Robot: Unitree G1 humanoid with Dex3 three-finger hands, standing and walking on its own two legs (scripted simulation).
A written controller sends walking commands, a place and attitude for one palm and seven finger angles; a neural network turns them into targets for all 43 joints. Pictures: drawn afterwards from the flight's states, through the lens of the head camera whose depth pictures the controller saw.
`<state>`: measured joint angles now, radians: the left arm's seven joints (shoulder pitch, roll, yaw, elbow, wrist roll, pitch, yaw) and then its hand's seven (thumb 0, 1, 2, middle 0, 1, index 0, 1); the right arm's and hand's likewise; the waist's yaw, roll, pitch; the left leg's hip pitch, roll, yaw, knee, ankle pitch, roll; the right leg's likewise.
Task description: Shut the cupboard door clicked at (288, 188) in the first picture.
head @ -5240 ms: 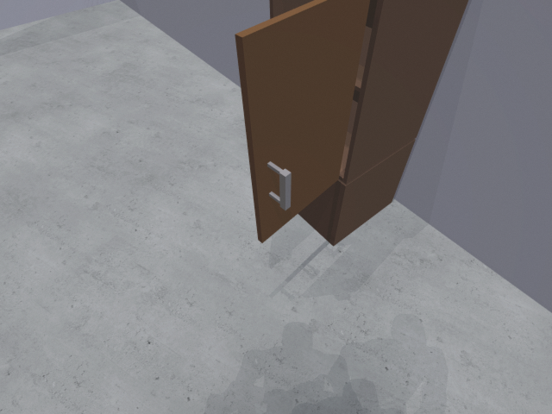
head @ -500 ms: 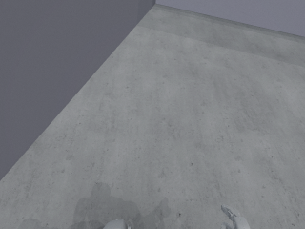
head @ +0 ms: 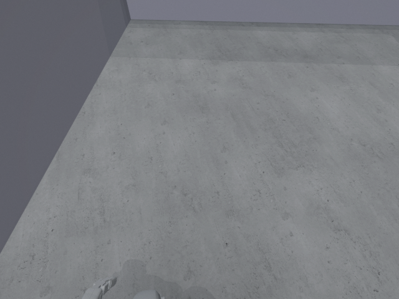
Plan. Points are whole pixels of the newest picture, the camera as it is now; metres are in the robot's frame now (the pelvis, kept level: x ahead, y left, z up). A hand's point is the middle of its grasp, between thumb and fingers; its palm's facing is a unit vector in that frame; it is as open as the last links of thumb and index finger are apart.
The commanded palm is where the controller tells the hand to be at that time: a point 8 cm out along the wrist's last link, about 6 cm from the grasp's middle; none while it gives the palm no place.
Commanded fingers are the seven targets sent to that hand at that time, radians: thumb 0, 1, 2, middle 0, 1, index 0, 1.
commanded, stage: walk to a spot facing it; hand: left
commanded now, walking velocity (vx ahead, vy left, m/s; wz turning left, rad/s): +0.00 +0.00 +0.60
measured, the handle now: out of the picture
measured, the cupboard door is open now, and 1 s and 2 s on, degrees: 97 97 97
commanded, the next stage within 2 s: none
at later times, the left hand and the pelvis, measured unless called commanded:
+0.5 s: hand (113, 288) +0.17 +0.21 -0.18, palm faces +0.24 -0.95 -0.18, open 7.3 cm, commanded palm none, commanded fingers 0.00 0.90 0.90 -0.20 -0.30 -0.20 -0.30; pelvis +0.15 +0.02 -0.01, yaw +12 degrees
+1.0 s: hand (139, 284) +0.18 +0.15 -0.15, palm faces +0.47 -0.84 -0.26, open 7.4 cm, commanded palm none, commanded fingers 0.00 0.90 0.90 -0.20 -0.30 -0.20 -0.30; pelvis +0.21 -0.06 +0.01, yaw +31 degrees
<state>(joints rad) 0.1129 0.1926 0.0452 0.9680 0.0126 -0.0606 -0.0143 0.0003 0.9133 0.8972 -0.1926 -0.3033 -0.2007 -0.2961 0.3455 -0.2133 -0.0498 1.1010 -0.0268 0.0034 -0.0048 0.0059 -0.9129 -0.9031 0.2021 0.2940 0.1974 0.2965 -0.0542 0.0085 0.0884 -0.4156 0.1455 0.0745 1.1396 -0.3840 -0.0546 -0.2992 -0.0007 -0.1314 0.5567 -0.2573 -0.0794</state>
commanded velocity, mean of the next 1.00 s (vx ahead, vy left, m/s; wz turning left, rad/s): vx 0.00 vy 0.00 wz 0.60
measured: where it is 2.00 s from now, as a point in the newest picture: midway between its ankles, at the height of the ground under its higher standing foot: (225, 282)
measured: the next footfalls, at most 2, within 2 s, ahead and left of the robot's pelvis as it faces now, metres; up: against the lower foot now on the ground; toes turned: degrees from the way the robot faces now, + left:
left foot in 0.34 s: +0.24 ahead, +0.12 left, +0.00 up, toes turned +14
right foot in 0.76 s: +0.26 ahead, -0.15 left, +0.00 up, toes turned +20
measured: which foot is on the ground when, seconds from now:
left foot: up 0.00-0.32, down 0.34-0.76, up 0.78-1.00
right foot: down 0.00-0.34, up 0.36-0.74, down 0.76-1.00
